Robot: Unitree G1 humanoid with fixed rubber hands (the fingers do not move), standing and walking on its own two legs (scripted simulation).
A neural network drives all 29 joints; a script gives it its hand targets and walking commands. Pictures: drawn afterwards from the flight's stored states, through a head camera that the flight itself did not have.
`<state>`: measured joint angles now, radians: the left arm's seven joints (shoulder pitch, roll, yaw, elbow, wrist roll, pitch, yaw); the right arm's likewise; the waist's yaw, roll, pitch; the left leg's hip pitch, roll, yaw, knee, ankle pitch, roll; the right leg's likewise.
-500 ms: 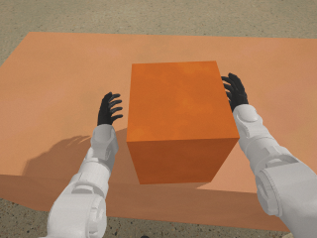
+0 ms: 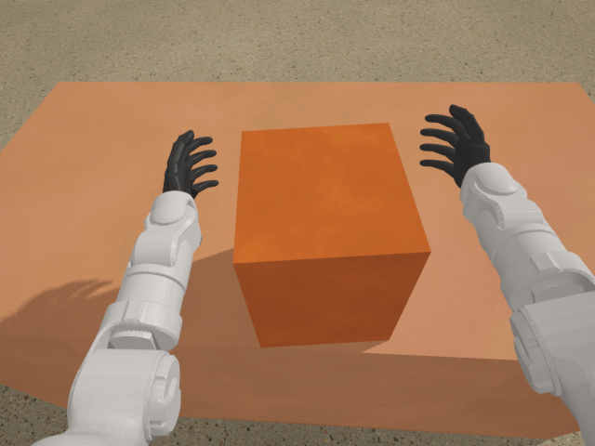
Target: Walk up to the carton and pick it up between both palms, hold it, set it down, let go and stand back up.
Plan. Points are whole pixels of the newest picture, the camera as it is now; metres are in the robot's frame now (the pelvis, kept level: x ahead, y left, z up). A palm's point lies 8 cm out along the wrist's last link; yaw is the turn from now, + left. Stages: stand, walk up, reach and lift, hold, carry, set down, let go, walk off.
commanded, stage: set down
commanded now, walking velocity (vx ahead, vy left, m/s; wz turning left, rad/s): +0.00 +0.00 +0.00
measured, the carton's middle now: (320, 242) +0.41 +0.05 +0.03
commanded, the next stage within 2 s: none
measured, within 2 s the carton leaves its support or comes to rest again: neither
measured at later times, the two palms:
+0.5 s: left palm (156, 166) +0.39 +0.24 +0.18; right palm (503, 134) +0.47 -0.15 +0.19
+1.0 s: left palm (172, 255) +0.32 +0.22 +0.10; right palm (506, 238) +0.39 -0.17 +0.10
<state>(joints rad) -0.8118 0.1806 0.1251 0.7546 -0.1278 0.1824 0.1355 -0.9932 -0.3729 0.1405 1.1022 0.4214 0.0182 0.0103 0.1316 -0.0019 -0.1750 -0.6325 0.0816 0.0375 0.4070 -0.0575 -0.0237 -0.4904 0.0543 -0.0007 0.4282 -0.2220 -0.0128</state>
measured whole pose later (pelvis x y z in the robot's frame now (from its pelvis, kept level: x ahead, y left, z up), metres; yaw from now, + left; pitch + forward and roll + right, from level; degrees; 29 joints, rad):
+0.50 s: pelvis -0.01 +0.00 +0.01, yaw +2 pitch +8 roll -1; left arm -0.83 0.24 0.15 0.45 -0.14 0.61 0.14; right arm -1.03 -0.44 0.12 0.94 0.47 0.28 0.01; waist 0.08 -0.01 -0.08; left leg -0.46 0.06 0.01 0.36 -0.04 -0.03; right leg -0.31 0.04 -0.03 0.38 -0.22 -0.01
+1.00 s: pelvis -0.02 +0.00 +0.01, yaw +1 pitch +5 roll -1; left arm -0.41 0.15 0.14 0.09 -0.13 0.58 0.14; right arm -0.56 -0.36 0.04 0.52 0.36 0.22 0.01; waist 0.06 -0.02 0.01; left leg -0.39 0.06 0.04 0.34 -0.02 -0.02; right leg -0.28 0.04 -0.01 0.42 -0.23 -0.02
